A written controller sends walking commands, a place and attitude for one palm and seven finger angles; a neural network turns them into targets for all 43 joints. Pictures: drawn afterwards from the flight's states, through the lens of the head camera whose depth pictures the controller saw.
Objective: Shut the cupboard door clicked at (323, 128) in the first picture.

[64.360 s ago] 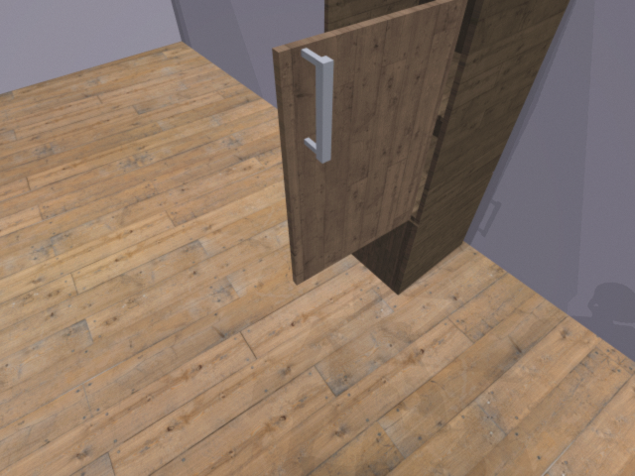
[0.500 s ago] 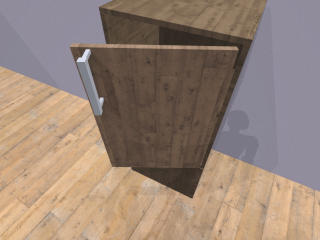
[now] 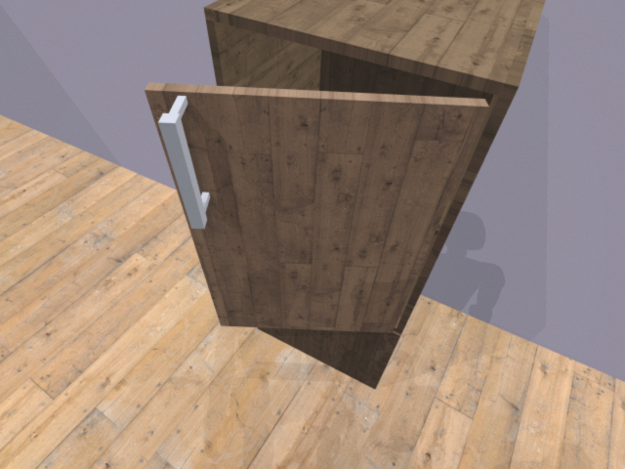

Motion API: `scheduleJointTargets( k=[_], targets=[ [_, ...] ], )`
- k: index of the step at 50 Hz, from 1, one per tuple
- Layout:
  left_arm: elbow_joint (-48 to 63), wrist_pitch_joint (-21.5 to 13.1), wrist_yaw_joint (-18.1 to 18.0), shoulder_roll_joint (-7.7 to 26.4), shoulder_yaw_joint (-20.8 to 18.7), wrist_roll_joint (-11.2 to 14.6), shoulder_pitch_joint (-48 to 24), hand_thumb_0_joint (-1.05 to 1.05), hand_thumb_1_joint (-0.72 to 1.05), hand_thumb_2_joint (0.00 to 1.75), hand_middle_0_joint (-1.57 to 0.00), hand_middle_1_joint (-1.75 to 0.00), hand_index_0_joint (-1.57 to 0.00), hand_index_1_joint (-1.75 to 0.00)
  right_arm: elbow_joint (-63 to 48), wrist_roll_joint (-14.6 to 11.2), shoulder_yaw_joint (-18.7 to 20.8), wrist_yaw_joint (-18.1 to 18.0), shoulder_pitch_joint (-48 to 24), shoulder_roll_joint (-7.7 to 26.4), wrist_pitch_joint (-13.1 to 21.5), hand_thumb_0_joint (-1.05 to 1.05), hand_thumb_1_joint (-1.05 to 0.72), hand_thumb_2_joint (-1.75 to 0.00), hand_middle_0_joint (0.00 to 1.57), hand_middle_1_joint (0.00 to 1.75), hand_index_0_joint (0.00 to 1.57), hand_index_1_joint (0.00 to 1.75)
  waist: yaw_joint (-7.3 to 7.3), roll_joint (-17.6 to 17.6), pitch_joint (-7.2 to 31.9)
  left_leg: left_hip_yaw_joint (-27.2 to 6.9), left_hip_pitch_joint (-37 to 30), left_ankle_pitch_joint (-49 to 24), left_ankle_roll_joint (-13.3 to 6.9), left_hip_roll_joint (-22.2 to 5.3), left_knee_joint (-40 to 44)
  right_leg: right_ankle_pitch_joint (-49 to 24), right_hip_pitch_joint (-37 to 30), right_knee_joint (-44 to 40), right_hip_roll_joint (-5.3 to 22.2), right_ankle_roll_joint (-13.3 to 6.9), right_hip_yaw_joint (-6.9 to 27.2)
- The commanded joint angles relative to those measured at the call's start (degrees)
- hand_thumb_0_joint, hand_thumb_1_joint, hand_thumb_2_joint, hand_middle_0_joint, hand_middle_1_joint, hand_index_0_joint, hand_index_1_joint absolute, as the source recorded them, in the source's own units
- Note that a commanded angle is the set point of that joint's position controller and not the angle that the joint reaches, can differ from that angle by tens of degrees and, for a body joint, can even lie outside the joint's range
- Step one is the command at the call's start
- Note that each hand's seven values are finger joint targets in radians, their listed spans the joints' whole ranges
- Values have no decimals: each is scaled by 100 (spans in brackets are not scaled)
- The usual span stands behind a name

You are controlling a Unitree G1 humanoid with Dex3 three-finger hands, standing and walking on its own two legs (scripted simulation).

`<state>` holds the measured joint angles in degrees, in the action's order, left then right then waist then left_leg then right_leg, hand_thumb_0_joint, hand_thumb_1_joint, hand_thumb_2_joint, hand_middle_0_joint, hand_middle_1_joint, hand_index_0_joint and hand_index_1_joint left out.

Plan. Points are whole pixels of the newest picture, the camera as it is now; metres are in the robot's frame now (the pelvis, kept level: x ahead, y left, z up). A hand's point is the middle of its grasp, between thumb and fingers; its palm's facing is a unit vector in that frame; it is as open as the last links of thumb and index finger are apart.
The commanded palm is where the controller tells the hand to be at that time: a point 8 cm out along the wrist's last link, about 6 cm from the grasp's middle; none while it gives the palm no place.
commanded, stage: look again from close up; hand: left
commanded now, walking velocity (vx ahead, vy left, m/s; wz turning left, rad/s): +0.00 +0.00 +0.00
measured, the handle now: (190, 167) +0.44 +0.19 +0.15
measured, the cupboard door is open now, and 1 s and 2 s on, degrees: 26 26 26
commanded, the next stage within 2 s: raise the hand and make a fist in 0.48 s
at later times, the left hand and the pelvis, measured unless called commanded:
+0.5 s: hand out of the picture +0.02 +0.18 -0.18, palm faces -0.01 -0.98 -0.20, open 7.4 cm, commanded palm none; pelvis +0.01 +0.01 +0.00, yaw -1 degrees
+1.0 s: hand out of the picture +0.13 +0.17 -0.04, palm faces +0.07 -1.00 +0.01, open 6.2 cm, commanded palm +0.12 +0.22 -0.01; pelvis -0.03 -0.04 -0.06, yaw +3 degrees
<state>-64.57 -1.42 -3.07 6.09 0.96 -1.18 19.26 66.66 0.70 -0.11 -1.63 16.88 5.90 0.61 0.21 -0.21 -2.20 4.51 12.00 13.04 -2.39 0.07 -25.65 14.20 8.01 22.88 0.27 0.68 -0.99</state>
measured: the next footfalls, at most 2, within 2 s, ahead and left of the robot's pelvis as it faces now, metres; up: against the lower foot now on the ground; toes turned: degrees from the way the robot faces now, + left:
none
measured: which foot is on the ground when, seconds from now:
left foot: down 0.00-1.00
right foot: down 0.00-1.00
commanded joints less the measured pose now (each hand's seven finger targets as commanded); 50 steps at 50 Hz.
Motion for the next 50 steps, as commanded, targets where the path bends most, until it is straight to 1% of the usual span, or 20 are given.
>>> scheduleJointTargets(
  k=[1,2,6,15,28,29,30,31,32,33,34,35,37,38,40,41,43,46,48,50],
  targets=[
    [271,-110,-19,686,-92,8,324,0,90,90,-20,-30,-20,-30,-557,24,75,46,415,635,127,0,-90,-90,20,30,20,30,124,502,-83,-785,305,251,57,-526,160,412,644,54,475,-386,439],
    [274,-109,-4,629,-83,0,350,0,90,90,-20,-30,-20,-30,-594,36,50,46,416,595,161,0,-90,-90,20,30,20,30,50,741,33,-822,271,-21,1,-559,206,149,523,148,435,-399,371],
    [263,-66,23,539,-57,20,339,0,90,90,-20,-30,-20,-30,-719,0,44,22,418,747,184,0,-90,-90,20,30,20,30,16,-8,-106,-946,313,-258,-90,-623,350,15,506,283,358,-346,323],
    [313,-10,43,723,-70,42,215,0,90,90,-20,-30,-20,-30,-671,-5,17,23,291,906,176,0,-90,-90,20,30,20,30,-27,-206,-335,-784,106,-510,-85,-565,518,-224,580,196,445,-274,423],
    [308,24,39,853,-99,58,111,0,90,90,-20,-30,-20,-30,-484,-7,32,-20,128,906,181,0,-90,-90,20,30,20,30,-52,85,-65,-603,-324,-1175,-51,-588,430,-809,355,120,494,-245,469],
    [197,-80,-159,955,-120,-39,353,0,90,90,-20,-30,-20,-30,-857,-67,70,18,-140,1139,164,0,-90,-90,20,30,20,30,-105,-609,-114,-632,-3,-2615,102,-788,-614,-2413,449,116,673,-119,539],
    [9734,-1633,-303,4214,-2408,609,-4715,0,90,90,-20,-30,-20,-30,-2344,-159,353,-481,449,2373,1351,0,-90,-90,20,30,20,30,897,346,2261,-774,-1996,-3448,106,-470,-773,-2637,693,1627,20,-100,-223],
    [7676,-1087,-331,1333,-197,776,-460,0,90,90,-22,-32,-22,-32,-2322,-485,-89,-581,-61,1537,1878,0,-90,-90,20,30,20,30,233,2282,2667,-977,-2592,-3743,254,-567,-380,-67,1418,2283,-183,-121,-362],
    [7669,-786,-607,1269,-427,990,-474,0,90,90,-24,-34,-24,-34,-2040,-322,39,-534,-124,1466,2034,0,-90,-90,20,30,20,30,50,2167,2541,-854,-2101,-4005,492,-533,19,440,1256,2062,-165,-179,-290],
    [6161,-92,-557,-200,395,931,974,0,90,90,-25,-36,-25,-36,-1913,-323,93,-316,-199,1112,2054,0,-90,-90,20,30,20,30,154,1430,1541,-936,-1189,-3211,451,-526,378,696,1578,1846,-25,-87,-288],
    [7413,-217,-545,200,301,1021,-187,0,90,90,-27,-38,-27,-38,-2342,-352,282,-143,-148,1453,2090,0,-90,-90,20,30,20,30,218,1113,843,-876,-452,-1992,432,-465,83,301,1479,1494,80,-138,-242],
    [7430,-431,-449,461,2,944,-185,0,90,90,-29,-40,-29,-40,-2663,-316,316,-114,-315,1465,2136,0,-90,-90,20,30,20,30,218,829,463,-845,175,-1136,415,-289,-195,79,1459,1097,68,-209,-327],
    [6379,-905,-133,832,-687,965,777,0,90,90,-33,-44,-33,-44,-2972,-269,373,-57,-461,1502,2148,0,-90,-90,20,30,20,30,83,-444,-131,-730,1163,-178,291,-8,-657,264,1704,641,102,-245,-263],
    [5884,-1249,152,560,-659,1084,1370,0,90,90,-35,-46,-35,-46,-3141,-228,372,-5,-547,1429,2104,0,-90,-90,20,30,20,30,-37,-1317,-289,-697,1529,-35,268,48,-928,523,2023,763,91,-212,-275],
    [5231,-2062,899,489,-1085,1359,2141,0,90,90,-38,-50,-38,-50,-3353,-143,486,73,-671,1451,1972,0,-90,-90,20,30,20,30,-264,-2529,78,-573,2245,-119,299,142,-1589,-200,2241,1466,65,-113,-227],
    [5265,-2478,1351,444,-1099,1536,2322,0,90,90,-40,-52,-40,-52,-3505,-126,525,109,-751,1457,1915,0,-90,-90,20,30,20,30,-361,-2632,296,-481,2551,76,333,200,-1805,-263,2229,1690,126,-61,-88],
    [5197,-2947,2164,944,-1556,1803,2152,0,90,90,-44,-56,-44,-56,-3883,-212,579,176,-876,1528,1819,0,-90,-90,20,30,20,30,-448,-1846,662,-330,2800,342,381,303,-2150,-217,2077,1915,305,-93,368],
    [6534,-2769,2423,1690,-1996,1905,1272,0,90,90,-49,-62,-49,-62,-4504,-261,503,107,-1122,1520,1706,0,-90,-90,20,30,20,30,-598,298,1311,-95,2597,512,237,380,-2290,721,2056,1905,287,-191,632],
    [7702,-2737,2215,1947,-2071,1942,451,0,90,90,-53,-66,-53,-66,-4732,-249,461,35,-1032,1487,1706,0,-90,-90,20,30,20,30,-449,940,1749,-194,2392,609,159,302,-2432,1381,2238,1865,238,-213,779],
    [8731,-3007,1917,1832,-1894,1934,-445,0,90,90,-57,-70,-57,-70,-4676,-206,394,-8,-802,1402,1777,0,-90,-90,20,30,20,30,-109,1038,1858,-393,2169,672,85,178,-2620,1614,2614,1813,154,-203,775]
  ],
)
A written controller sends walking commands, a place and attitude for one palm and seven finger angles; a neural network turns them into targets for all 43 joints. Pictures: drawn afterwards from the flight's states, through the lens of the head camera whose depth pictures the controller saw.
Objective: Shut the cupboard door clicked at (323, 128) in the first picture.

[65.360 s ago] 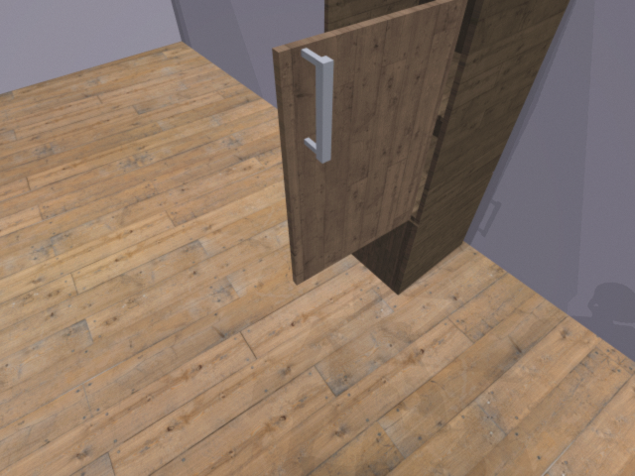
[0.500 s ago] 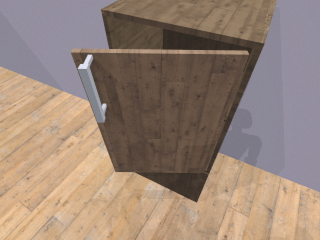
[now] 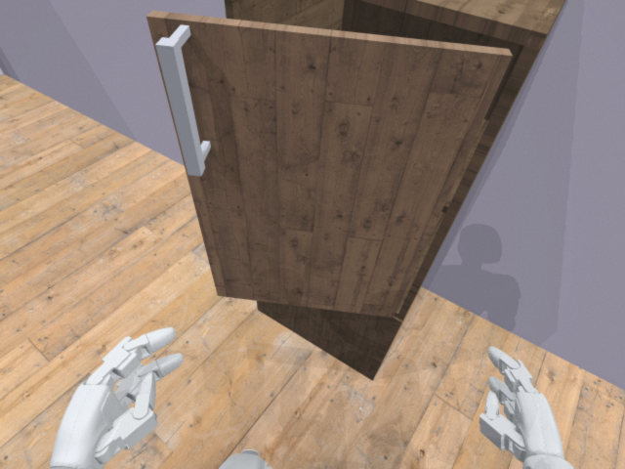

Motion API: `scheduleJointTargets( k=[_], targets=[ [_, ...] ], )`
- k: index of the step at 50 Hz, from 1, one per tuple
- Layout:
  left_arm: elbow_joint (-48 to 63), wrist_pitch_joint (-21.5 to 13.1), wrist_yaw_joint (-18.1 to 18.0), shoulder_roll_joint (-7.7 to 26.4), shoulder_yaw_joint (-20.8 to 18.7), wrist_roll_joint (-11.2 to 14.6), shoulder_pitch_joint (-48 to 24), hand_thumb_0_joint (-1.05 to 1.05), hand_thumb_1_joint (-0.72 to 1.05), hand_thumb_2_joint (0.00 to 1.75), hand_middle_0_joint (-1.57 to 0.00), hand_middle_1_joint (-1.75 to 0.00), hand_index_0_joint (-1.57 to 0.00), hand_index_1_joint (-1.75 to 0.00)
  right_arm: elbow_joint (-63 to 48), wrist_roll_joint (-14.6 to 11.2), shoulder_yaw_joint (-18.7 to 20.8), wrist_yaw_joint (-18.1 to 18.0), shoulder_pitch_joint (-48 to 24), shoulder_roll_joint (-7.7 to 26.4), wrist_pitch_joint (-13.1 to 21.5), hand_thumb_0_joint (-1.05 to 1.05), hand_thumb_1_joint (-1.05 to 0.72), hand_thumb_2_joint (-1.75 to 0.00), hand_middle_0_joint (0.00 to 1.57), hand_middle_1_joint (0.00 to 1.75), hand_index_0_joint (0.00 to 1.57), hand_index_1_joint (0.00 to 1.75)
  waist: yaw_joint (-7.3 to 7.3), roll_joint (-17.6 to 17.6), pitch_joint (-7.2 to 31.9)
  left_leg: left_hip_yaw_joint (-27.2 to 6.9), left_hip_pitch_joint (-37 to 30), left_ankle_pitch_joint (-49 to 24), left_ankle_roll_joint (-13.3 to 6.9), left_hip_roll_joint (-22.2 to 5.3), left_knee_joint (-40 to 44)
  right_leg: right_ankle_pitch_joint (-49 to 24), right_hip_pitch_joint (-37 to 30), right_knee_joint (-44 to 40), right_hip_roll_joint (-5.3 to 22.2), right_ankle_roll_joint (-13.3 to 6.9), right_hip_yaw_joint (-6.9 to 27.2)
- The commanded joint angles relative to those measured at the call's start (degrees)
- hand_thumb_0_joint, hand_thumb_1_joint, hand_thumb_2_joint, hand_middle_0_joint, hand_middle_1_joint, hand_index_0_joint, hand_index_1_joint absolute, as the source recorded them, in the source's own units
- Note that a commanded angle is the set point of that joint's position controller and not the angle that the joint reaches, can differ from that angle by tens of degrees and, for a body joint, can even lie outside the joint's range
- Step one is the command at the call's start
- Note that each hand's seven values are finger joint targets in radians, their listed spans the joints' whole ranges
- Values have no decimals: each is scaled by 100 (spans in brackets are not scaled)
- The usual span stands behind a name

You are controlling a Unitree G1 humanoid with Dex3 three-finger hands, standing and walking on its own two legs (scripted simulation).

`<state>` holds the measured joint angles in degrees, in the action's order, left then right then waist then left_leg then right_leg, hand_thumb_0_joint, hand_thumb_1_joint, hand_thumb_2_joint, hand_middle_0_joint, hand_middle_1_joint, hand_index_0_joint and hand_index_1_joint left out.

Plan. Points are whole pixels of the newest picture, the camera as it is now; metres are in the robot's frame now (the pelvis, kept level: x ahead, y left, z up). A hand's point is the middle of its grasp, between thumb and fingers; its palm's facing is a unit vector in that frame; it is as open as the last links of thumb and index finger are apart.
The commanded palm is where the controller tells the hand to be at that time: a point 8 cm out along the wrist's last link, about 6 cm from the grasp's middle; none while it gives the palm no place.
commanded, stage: raise the hand and make a fist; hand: left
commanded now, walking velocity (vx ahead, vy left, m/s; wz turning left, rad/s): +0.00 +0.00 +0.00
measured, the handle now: (189, 106) +0.48 +0.20 +0.21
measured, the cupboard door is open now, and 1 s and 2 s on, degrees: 26 26 26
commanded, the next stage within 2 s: bring the fist close to the handle in 1.50 s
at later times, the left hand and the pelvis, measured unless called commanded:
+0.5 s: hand (107, 313) +0.24 +0.23 +0.13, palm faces +0.09 -0.99 -0.08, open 3.8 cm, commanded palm +0.20 +0.26 +0.13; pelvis +0.02 +0.03 +0.02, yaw -1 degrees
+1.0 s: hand (88, 273) +0.24 +0.23 +0.19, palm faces -0.02 -1.00 -0.08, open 3.1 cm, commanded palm +0.21 +0.28 +0.21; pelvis +0.02 +0.04 +0.04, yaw +1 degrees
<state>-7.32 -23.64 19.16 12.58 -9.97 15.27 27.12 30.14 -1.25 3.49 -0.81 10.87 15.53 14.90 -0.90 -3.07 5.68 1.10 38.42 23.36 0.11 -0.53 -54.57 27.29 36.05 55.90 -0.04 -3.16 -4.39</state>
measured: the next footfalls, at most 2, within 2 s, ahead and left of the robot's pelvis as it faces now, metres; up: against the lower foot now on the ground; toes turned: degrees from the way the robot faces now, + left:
none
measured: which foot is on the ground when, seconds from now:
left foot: down 0.00-1.00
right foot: down 0.00-1.00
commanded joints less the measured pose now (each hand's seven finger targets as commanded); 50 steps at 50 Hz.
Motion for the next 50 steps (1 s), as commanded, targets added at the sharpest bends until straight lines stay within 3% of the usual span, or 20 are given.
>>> scheduleJointTargets(
  k=[1,2,5,8,10,12,14,17,18,20,22,24,27,32,37,41,42,43,47,50],
  targets=[
    [3370,-966,-401,1074,-585,287,-1572,0,90,90,-58,-72,-58,-72,-959,0,0,-136,-153,430,400,0,-90,-90,20,30,20,30,160,1344,977,-120,-575,-333,-191,193,193,304,3,-1494,138,171,1091],
    [3629,-1143,-454,990,-347,289,-2051,0,90,90,-60,-74,-60,-74,-844,14,-38,-184,-76,466,444,0,-90,-90,20,30,20,30,400,978,807,-216,-544,-167,-216,127,114,504,240,-1521,86,200,1107],
    [3230,-1230,-252,548,433,309,-1805,0,90,90,-66,-80,-66,-80,-618,-55,-110,-311,17,625,600,0,-90,-90,20,30,20,30,581,841,341,-341,-497,89,-243,43,138,648,431,-1534,-17,171,974],
    [2392,-493,33,763,502,223,-1653,0,90,90,-71,-86,-71,-86,-579,-160,-170,-443,99,700,579,0,-90,-90,20,30,20,30,597,488,16,-396,-348,169,-267,46,344,682,218,-1793,0,244,961],
    [1784,333,99,1059,137,91,-1217,0,90,90,-75,-90,-75,-90,-655,-198,-161,-476,92,679,463,0,-90,-90,20,30,20,30,335,149,84,-360,-254,106,-268,45,575,745,-93,-2000,87,303,1000],
    [1462,1110,24,1331,-446,65,-640,0,90,90,-79,-94,-79,-94,-804,-226,-139,-465,-66,590,297,0,-90,-90,20,30,20,30,-124,126,416,-321,-397,-256,-241,97,827,336,-714,-2023,176,302,996],
    [2101,1542,-203,1309,-831,309,-503,0,90,90,-82,-98,-82,-98,-1066,-212,-200,-443,-259,413,146,0,-90,-90,20,30,20,30,-380,50,833,-265,-697,-672,-184,144,1022,-320,-1289,-1956,232,335,863],
    [2944,1475,-774,1262,-1343,571,-476,0,90,90,-88,-104,-88,-104,-1080,-119,-280,-403,-331,245,115,0,-90,-90,20,30,20,30,-534,54,1059,-302,-1039,-1336,-119,102,1273,-1575,-1745,-1711,114,318,465],
    [3209,1313,-890,1101,-1220,562,-472,0,90,90,-90,-106,-90,-106,-1081,-103,-293,-371,-238,226,160,0,-90,-90,20,30,20,30,-497,214,1041,-292,-1192,-1585,-119,90,1362,-2066,-1707,-1590,50,295,318],
    [3424,974,-963,961,-964,447,-455,0,90,90,-93,-110,-93,-110,-996,-56,-288,-292,-60,278,251,0,-90,-90,20,30,20,30,-363,372,915,-270,-1394,-1879,-114,71,1422,-2465,-1474,-1460,-54,270,149],
    [3491,723,-849,781,-459,283,-658,0,90,90,-97,-114,-97,-114,-910,-33,-283,-238,60,401,355,0,-90,-90,20,30,20,30,-117,383,699,-281,-1533,-1998,-151,40,1372,-2503,-1217,-1438,-90,273,109],
    [3363,707,-607,605,-91,248,-662,0,90,90,-101,-118,-101,-118,-840,-68,-265,-222,195,498,445,0,-90,-90,20,30,20,30,34,517,592,-319,-1651,-1903,-155,26,1390,-2294,-1030,-1484,-113,269,65],
    [3224,1022,-310,660,51,272,-776,0,90,90,-106,-124,-106,-124,-781,-148,-254,-294,181,598,533,0,-90,-90,20,30,20,30,95,496,397,-410,-1674,-1381,-179,11,1529,-1740,-997,-1740,-97,265,102],
    [3879,1403,-647,1391,-775,167,-1082,0,90,90,-115,-134,-115,-134,-803,-143,-292,-398,35,560,491,0,-90,-90,20,30,20,30,-179,586,748,-546,-1994,-1312,-138,-24,1936,-1525,-1414,-1847,-96,213,-14],
    [4074,1549,-902,1163,-791,285,-1398,0,90,90,-124,-144,-124,-144,-775,-132,-416,-339,-56,471,398,0,-90,-90,20,30,20,30,-222,867,613,-526,-2313,-1910,-12,-60,2136,-1997,-1687,-1971,-135,171,-112],
    [3613,2146,-634,860,-309,295,-1738,0,90,90,-130,-150,-130,-150,-707,-232,-478,-354,-167,520,325,0,-90,-90,20,30,20,30,-129,846,14,-536,-2331,-1423,-7,-73,2416,-1727,-1638,-2305,-143,184,-98],
    [3483,2332,-562,874,-297,279,-1759,0,90,90,-130,-150,-130,-150,-698,-243,-472,-374,-168,546,297,0,-90,-90,20,30,20,30,-126,595,21,-532,-2352,-1465,-53,-63,2440,-1805,-1755,-2394,-130,185,-70],
    [3513,2532,-499,874,-234,254,-1862,0,90,90,-130,-150,-130,-150,-719,-269,-488,-381,-212,543,254,0,-90,-90,20,30,20,30,-148,660,0,-508,-2382,-1431,-69,-58,2495,-1791,-1786,-2456,-113,188,-54],
    [3824,2997,-508,1444,-714,195,-2358,0,90,90,-130,-150,-130,-150,-762,-259,-538,-452,-409,536,129,0,-90,-90,20,30,20,30,-246,553,204,-499,-2642,-1469,-112,-33,2657,-1770,-2095,-2683,-90,180,1],
    [4042,3024,-626,1520,-991,285,-2816,0,90,90,-130,-150,-130,-150,-775,-232,-616,-461,-577,431,94,0,-90,-90,20,30,20,30,-292,629,323,-512,-2859,-1529,-87,-13,2793,-1718,-2196,-2778,-106,176,-47]
  ],
)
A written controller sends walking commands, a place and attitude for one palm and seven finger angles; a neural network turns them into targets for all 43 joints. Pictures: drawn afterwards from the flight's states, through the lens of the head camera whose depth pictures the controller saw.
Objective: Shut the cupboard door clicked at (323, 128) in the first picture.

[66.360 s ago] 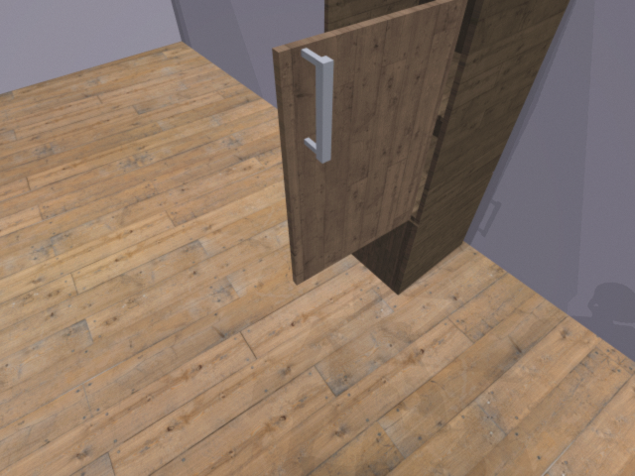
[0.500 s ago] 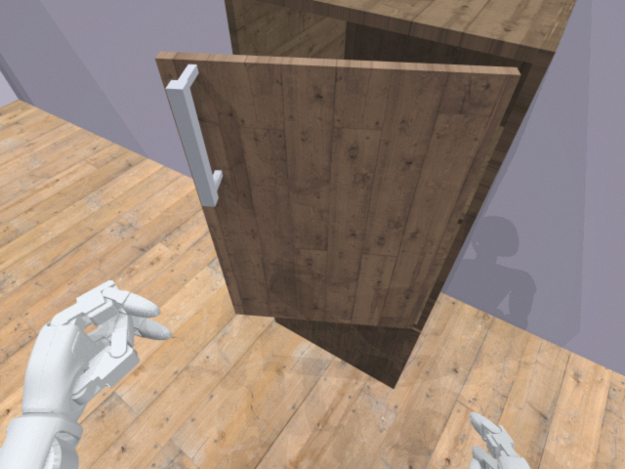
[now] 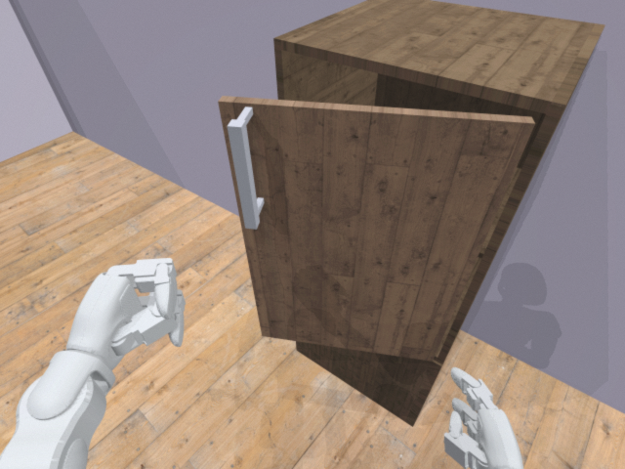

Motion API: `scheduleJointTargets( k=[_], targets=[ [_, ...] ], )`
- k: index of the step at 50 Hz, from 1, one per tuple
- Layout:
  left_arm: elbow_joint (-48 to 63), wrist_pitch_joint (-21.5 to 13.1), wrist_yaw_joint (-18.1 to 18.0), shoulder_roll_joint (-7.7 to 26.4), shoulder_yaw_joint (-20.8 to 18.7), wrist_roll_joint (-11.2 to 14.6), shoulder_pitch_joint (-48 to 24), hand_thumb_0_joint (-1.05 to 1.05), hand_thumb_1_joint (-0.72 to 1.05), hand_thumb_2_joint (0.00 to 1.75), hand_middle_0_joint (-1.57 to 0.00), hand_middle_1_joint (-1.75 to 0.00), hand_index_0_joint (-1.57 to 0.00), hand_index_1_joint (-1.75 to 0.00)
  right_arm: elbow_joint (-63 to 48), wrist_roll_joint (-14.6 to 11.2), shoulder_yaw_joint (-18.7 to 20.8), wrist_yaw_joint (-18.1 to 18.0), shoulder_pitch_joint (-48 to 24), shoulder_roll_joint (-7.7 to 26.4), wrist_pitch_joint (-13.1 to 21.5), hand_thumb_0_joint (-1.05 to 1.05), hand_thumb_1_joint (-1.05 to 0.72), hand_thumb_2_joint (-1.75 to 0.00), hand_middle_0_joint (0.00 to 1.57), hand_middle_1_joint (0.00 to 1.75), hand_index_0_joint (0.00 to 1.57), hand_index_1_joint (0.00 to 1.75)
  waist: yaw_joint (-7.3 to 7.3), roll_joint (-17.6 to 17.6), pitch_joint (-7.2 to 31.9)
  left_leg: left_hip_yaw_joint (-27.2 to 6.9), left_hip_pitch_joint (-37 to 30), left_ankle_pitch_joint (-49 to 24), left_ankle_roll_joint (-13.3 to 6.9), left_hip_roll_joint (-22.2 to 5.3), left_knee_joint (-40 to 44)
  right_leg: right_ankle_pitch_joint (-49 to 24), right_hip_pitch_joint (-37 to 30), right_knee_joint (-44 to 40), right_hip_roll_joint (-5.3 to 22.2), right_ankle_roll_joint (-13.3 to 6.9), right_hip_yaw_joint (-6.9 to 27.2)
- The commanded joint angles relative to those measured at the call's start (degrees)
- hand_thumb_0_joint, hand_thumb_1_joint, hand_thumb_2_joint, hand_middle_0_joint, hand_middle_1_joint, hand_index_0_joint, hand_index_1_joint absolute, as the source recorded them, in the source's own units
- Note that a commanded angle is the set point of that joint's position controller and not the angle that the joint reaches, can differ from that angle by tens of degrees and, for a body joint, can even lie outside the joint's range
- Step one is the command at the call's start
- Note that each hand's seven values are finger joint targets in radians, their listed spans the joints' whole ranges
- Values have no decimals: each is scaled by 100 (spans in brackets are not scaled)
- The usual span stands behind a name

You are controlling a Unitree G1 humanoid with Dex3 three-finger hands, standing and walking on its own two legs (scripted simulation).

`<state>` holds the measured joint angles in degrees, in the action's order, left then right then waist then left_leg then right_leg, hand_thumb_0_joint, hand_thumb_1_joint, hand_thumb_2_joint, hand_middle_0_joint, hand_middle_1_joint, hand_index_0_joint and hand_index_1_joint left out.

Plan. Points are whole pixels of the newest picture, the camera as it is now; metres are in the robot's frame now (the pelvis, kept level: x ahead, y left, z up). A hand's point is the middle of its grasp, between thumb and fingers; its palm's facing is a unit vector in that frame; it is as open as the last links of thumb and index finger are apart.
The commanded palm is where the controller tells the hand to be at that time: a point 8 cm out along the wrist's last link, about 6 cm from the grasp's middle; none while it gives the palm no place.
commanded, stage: raise the hand and make a fist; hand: left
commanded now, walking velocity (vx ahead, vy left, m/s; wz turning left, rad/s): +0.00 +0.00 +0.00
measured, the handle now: (249, 171) +0.46 +0.15 +0.17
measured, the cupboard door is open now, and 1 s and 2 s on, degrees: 26 26 26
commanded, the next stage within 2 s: bring the fist close to the handle in 0.50 s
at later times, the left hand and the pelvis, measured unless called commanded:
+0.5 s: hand (170, 306) +0.22 +0.17 +0.18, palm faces +0.06 -0.99 -0.09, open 3.1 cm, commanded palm +0.19 +0.21 +0.17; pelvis -0.01 -0.03 +0.01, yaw +0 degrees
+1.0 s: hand (216, 265) +0.28 +0.15 +0.16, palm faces -0.04 -1.00 -0.06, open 3.1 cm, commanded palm +0.25 +0.20 +0.17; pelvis +0.00 -0.03 +0.01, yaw -1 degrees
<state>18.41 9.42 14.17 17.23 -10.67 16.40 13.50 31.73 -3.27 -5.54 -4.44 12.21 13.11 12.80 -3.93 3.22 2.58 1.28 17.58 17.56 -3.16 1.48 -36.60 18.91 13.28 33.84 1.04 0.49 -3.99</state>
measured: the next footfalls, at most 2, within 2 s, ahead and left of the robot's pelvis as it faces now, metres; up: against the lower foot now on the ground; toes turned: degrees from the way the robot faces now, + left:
none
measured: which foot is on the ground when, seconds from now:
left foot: down 0.00-1.00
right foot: down 0.00-1.00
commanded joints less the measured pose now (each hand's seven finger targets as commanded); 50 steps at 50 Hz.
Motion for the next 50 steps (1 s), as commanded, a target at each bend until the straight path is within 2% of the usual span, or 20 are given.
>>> scheduleJointTargets(
  k=[1,2,5,10,12,16,17,21,25,27,31,32,33,37,41,42,43,45,47,50],
  targets=[
    [1549,-325,-154,1077,-954,195,-1610,0,90,90,-130,-150,-130,-150,-902,-22,271,-99,-748,666,304,0,-90,-90,20,30,20,30,9,61,679,-541,-853,-959,255,-213,1035,-867,42,-599,-219,-195,-91],
    [1502,-345,-186,1226,-1116,234,-1634,0,90,90,-130,-150,-130,-150,-863,-18,273,-96,-780,683,315,0,-90,-90,20,30,20,30,-15,-23,743,-501,-880,-1010,230,-210,1018,-911,-66,-670,-215,-194,-52],
    [1305,-279,-118,969,-916,296,-1834,0,90,90,-130,-150,-130,-150,-766,-60,249,-85,-870,660,352,0,-90,-90,20,30,20,30,22,173,562,-477,-993,-973,243,-190,1107,-917,-26,-771,-204,-198,-56],
    [542,328,137,504,-468,292,-1193,0,90,90,-130,-150,-130,-150,-732,-156,297,-57,-851,742,277,0,-90,-90,20,30,20,30,67,-184,1,-410,-710,-543,200,-164,1163,-645,133,-962,-163,-149,-1],
    [682,435,115,789,-666,240,-1101,0,90,90,-130,-150,-130,-150,-776,-154,341,-54,-878,797,226,0,-90,-90,20,30,20,30,28,-416,23,-389,-656,-465,168,-174,1153,-489,60,-1053,-137,-142,80],
    [1604,121,-131,1104,-993,149,-1595,0,90,90,-130,-150,-130,-150,-937,-60,336,-62,-1007,707,235,0,-90,-90,20,30,20,30,-11,-148,547,-306,-950,-674,135,-125,1111,-421,-66,-1045,-123,-125,125],
    [1806,-68,-252,1378,-1206,143,-1653,0,90,90,-130,-150,-130,-150,-896,-26,336,-63,-987,714,261,0,-90,-90,20,30,20,30,-23,-157,583,-308,-940,-716,143,-141,1073,-429,-112,-1064,-111,-134,174],
    [1575,-548,-396,982,-963,137,-1611,0,90,90,-130,-150,-130,-150,-738,-8,316,-46,-866,656,387,0,-90,-90,20,30,20,30,64,277,384,-289,-1037,-676,179,-128,1112,-456,13,-1079,-158,-154,112],
    [870,-316,-192,687,-555,132,-1368,0,90,90,-130,-150,-130,-150,-634,-76,341,-72,-840,727,416,0,-90,-90,20,30,20,30,131,52,-123,-243,-811,-327,150,-113,1105,-134,188,-1275,-105,-112,199],
    [653,-101,-69,755,-529,138,-1213,0,90,90,-130,-150,-130,-150,-634,-105,382,-96,-876,781,409,0,-90,-90,20,30,20,30,119,-205,-253,-232,-685,-218,131,-120,1044,117,206,-1439,-27,-85,402],
    [924,58,-8,936,-704,179,-1569,0,90,90,-130,-150,-130,-150,-743,-88,374,-125,-1000,769,388,0,-90,-90,20,30,20,30,83,-539,44,-219,-729,-290,90,-81,952,366,166,-1460,13,-23,472],
    [940,-19,-90,1207,-909,174,-1793,0,90,90,-130,-150,-130,-150,-690,-70,383,-148,-1010,785,394,0,-90,-90,20,30,20,30,94,-584,85,-221,-741,-345,96,-112,892,420,136,-1505,48,-24,580],
    [1085,-108,-133,1088,-838,181,-2204,0,90,90,-130,-150,-130,-150,-709,-43,366,-149,-1061,740,420,0,-90,-90,20,30,20,30,98,-435,249,-246,-823,-393,92,-91,898,405,119,-1453,60,-29,560],
    [858,-509,-326,1289,-1104,177,-2513,0,90,90,-130,-150,-130,-150,-554,-11,370,-148,-951,729,490,0,-90,-90,20,30,20,30,90,-110,512,-248,-1031,-707,116,-110,907,-247,-7,-1227,-3,-73,421],
    [218,-430,-149,807,-571,117,-2580,0,90,90,-130,-150,-130,-150,-491,-61,341,-131,-854,721,462,0,-90,-90,20,30,20,30,164,136,353,-218,-1050,-864,125,-86,981,-933,49,-1038,-65,-89,243],
    [-88,-333,-117,936,-648,87,-2455,0,90,90,-130,-150,-130,-150,-458,-81,373,-139,-822,768,441,0,-90,-90,20,30,20,30,158,-100,240,-223,-946,-863,119,-121,957,-940,45,-1074,-49,-83,281],
    [-42,-247,-51,663,-347,62,-2562,0,90,90,-130,-150,-130,-150,-502,-97,360,-131,-839,754,413,0,-90,-90,20,30,20,30,185,-10,295,-220,-968,-888,105,-96,984,-1003,51,-1028,-59,-84,237],
    [-196,-44,-1,628,-276,64,-2690,0,90,90,-130,-150,-130,-150,-545,-120,367,-141,-835,784,367,0,-90,-90,20,30,20,30,186,-191,265,-252,-931,-865,98,-94,986,-1026,115,-997,-80,-76,189],
    [-156,21,-46,952,-587,71,-2677,0,90,90,-130,-150,-130,-150,-575,-101,406,-142,-849,825,334,0,-90,-90,20,30,20,30,110,-518,500,-250,-969,-1061,78,-120,919,-1223,-48,-970,-60,-63,243],
    [367,-102,-203,922,-694,38,-2989,0,90,90,-130,-150,-130,-150,-693,-51,394,-104,-912,744,288,0,-90,-90,20,30,20,30,57,-350,1112,-220,-1229,-1522,92,-92,903,-1750,-276,-736,-73,-88,130]
  ],
)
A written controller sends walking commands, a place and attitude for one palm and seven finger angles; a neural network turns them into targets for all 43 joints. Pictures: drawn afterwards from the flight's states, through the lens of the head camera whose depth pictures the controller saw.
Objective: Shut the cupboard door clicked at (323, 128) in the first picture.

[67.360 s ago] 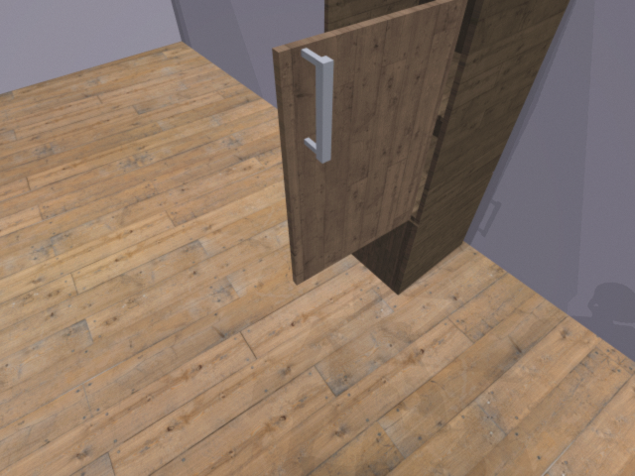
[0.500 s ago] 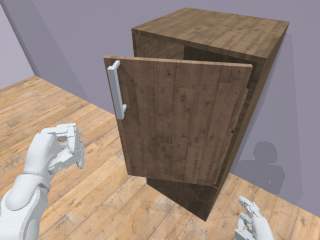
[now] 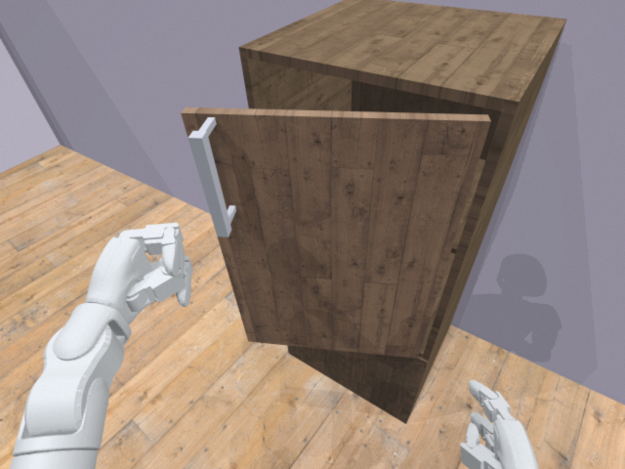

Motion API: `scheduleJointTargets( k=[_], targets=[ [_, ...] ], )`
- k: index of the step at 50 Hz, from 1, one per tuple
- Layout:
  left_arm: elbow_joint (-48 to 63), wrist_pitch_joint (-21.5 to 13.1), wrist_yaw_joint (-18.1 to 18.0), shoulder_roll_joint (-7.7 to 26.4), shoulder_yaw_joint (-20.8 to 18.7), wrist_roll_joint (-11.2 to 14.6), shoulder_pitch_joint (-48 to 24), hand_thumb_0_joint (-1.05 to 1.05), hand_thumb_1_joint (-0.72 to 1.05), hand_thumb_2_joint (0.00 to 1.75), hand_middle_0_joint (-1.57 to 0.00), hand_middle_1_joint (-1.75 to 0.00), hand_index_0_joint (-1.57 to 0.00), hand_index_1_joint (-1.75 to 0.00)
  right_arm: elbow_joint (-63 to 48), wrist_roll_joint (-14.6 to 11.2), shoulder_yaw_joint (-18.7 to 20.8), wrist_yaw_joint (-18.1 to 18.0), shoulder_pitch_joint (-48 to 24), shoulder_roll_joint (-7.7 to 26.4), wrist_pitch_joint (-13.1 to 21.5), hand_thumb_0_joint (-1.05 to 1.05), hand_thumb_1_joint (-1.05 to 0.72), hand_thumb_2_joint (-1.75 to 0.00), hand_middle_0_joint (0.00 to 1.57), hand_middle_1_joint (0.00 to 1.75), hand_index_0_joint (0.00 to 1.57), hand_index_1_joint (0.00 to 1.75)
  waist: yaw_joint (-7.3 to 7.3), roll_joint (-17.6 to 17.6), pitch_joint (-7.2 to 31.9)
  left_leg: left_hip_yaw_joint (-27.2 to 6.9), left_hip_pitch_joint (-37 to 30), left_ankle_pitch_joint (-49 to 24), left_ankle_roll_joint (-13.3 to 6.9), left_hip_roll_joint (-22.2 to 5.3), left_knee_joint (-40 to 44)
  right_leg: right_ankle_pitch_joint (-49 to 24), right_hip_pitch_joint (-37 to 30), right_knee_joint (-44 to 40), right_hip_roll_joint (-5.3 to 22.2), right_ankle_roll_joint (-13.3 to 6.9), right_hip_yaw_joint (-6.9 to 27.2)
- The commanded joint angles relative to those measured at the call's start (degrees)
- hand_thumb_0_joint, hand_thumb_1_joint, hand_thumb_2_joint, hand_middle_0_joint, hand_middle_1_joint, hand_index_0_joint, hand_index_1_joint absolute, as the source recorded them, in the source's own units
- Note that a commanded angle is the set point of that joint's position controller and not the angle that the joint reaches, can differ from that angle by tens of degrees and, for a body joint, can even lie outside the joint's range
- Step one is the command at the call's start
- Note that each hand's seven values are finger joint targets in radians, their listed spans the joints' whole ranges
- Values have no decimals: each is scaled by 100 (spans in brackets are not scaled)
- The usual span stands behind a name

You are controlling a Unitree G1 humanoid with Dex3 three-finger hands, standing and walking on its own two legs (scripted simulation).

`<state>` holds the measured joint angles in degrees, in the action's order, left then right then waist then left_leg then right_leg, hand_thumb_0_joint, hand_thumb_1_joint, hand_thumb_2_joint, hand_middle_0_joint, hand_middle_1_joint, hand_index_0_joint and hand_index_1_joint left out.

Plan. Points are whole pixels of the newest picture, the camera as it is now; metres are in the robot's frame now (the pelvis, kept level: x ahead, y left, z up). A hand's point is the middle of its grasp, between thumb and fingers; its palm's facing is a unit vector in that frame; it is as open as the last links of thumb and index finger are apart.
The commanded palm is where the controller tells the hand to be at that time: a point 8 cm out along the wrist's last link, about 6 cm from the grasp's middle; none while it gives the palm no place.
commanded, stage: bring the fist close to the handle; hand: left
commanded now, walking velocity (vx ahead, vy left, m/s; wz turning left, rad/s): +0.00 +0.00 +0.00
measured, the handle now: (217, 180) +0.45 +0.19 +0.16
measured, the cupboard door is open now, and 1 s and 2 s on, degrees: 26 26 13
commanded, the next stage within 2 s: push the door shut along its arc in 1.00 s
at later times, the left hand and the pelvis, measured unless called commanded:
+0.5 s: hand (204, 236) +0.33 +0.17 +0.17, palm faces -0.01 -1.00 -0.04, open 3.1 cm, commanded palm +0.32 +0.21 +0.17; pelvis +0.00 +0.00 +0.00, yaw +0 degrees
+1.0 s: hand (209, 228) +0.34 +0.16 +0.17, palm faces +0.02 -1.00 -0.06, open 3.1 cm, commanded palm +0.32 +0.21 +0.17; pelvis +0.00 +0.00 +0.00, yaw -1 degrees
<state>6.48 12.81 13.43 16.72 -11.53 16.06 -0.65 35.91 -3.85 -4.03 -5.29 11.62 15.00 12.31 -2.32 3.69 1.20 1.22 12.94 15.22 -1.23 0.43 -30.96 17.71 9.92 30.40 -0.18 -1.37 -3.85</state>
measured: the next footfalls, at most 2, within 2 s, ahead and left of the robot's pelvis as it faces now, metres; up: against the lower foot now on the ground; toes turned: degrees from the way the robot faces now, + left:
none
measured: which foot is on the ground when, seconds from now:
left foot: down 0.00-1.00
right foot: down 0.00-1.00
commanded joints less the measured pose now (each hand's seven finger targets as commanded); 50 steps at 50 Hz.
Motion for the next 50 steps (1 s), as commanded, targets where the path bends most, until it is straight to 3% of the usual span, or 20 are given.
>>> scheduleJointTargets(
  k=[1,2,6,11,12,13,17,19,22,25,27,30,32,33,36,37,41,46,47,50],
  targets=[
    [1666,-507,-197,975,-668,78,-1608,0,90,90,-130,-150,-130,-150,-1124,26,243,2,-850,531,339,0,-90,-90,20,30,20,30,-120,-287,1368,-202,-841,-1441,-90,11,316,-1803,17,-338,45,89,107],
    [1658,-601,-299,1272,-909,51,-1518,0,90,90,-130,-150,-130,-150,-1064,51,250,25,-792,556,314,0,-90,-90,20,30,20,30,-145,-358,1373,-197,-798,-1524,-77,-24,297,-1880,-59,-346,50,81,134],
    [1404,-667,-415,855,-593,-46,-1644,0,90,90,-130,-150,-130,-150,-1007,42,239,81,-742,513,190,0,-90,-90,20,30,20,30,-42,-50,1065,-155,-795,-1727,-30,-39,328,-2082,88,-287,9,43,52],
    [1029,-323,-322,500,-108,-99,-1917,0,90,90,-130,-150,-130,-150,-1025,-17,250,67,-782,552,42,0,-90,-90,20,30,20,30,57,-208,750,-197,-728,-1361,-44,-38,391,-1732,292,-412,-6,50,47],
    [925,-284,-325,735,-281,-115,-1893,0,90,90,-130,-150,-130,-150,-1002,-17,285,44,-773,611,17,0,-90,-90,20,30,20,30,45,-441,779,-184,-720,-1375,-68,-57,360,-1753,229,-448,5,53,83],
    [1033,-242,-289,517,-89,-118,-2006,0,90,90,-130,-150,-130,-150,-1054,-23,274,39,-829,571,-11,0,-90,-90,20,30,20,30,62,-275,915,-169,-800,-1404,-78,-36,371,-1784,224,-429,17,56,86],
    [973,-297,-417,795,-286,-121,-2550,0,90,90,-130,-150,-130,-150,-1012,4,263,-6,-845,587,-78,0,-90,-90,20,30,20,30,78,-479,1052,-220,-852,-1243,-73,-49,393,-1538,219,-472,9,60,100],
    [812,-359,-516,649,-143,-157,-3107,0,90,90,-130,-150,-130,-150,-972,6,222,-23,-895,539,-129,0,-90,-90,20,30,20,30,154,-343,947,-229,-851,-1054,-68,-27,441,-1288,331,-516,9,52,110],
    [291,-419,-682,1034,-410,-235,-3533,0,90,90,-130,-150,-130,-150,-823,25,242,-53,-839,602,-222,0,-90,-90,20,30,20,30,166,-483,904,-244,-797,-817,-66,-51,487,-967,341,-629,10,45,174],
    [-43,-412,-720,608,20,-325,-4011,0,90,90,-130,-150,-130,-150,-829,11,205,-42,-872,546,-288,0,-90,-90,20,30,20,30,212,-55,986,-266,-889,-945,-33,-29,528,-1097,344,-561,12,-10,143],
    [-365,-406,-742,822,-177,-351,-3871,0,90,90,-130,-150,-130,-150,-805,16,251,-17,-794,597,-313,0,-90,-90,20,30,20,30,142,-173,1201,-247,-940,-1097,-31,-48,488,-1283,200,-563,18,-19,164],
    [-676,-373,-671,579,-1,-311,-4070,0,90,90,-130,-150,-130,-150,-829,-2,241,13,-748,584,-370,0,-90,-90,20,30,20,30,176,-339,1266,-234,-894,-1245,-34,-29,487,-1545,147,-527,13,-15,127],
    [-847,-387,-667,1017,-507,-291,-3424,0,90,90,-130,-150,-130,-150,-875,21,297,41,-713,658,-426,0,-90,-90,20,30,20,30,-22,-571,1435,-169,-808,-1433,-45,-36,480,-1822,-153,-511,31,-10,163],
    [-647,-417,-640,809,-348,-286,-3444,0,90,90,-130,-150,-130,-150,-968,9,277,62,-791,609,-440,0,-90,-90,20,30,20,30,-21,-466,1520,-123,-820,-1532,-55,-16,496,-1965,-218,-478,57,-8,167],
    [-405,-527,-663,771,-386,-286,-3387,0,90,90,-130,-150,-130,-150,-1018,-3,295,124,-775,574,-445,0,-90,-90,20,30,20,30,-22,-478,1408,-69,-822,-1650,-43,-41,490,-2143,-184,-462,25,4,151],
    [-290,-599,-702,999,-578,-288,-3207,0,90,90,-130,-150,-130,-150,-1045,10,320,128,-765,619,-454,0,-90,-90,20,30,20,30,-78,-605,1405,-66,-801,-1699,-49,-71,491,-2185,-287,-472,34,7,165],
    [132,-722,-736,707,-239,-344,-3536,0,90,90,-130,-150,-130,-150,-1078,-1,309,136,-805,561,-435,0,-90,-90,20,30,20,30,65,-251,1219,-39,-876,-1511,-59,-46,508,-1969,-53,-503,4,18,176],
    [-92,-684,-717,676,-35,-346,-4144,0,90,90,-130,-150,-130,-150,-942,-11,294,30,-809,591,-435,0,-90,-90,20,30,20,30,272,-217,899,-116,-889,-795,-87,-22,571,-1123,305,-725,-16,40,226],
    [-144,-672,-725,894,-186,-345,-4165,0,90,90,-130,-150,-130,-150,-910,-13,317,3,-803,633,-440,0,-90,-90,20,30,20,30,259,-222,898,-115,-912,-729,-97,-35,559,-1030,296,-778,-1,42,271],
    [-464,-598,-657,545,129,-315,-4330,0,90,90,-130,-150,-130,-150,-861,-24,273,-27,-815,594,-440,0,-90,-90,20,30,20,30,300,-146,937,-167,-913,-637,-82,-7,596,-919,354,-774,-8,22,229]
  ],
)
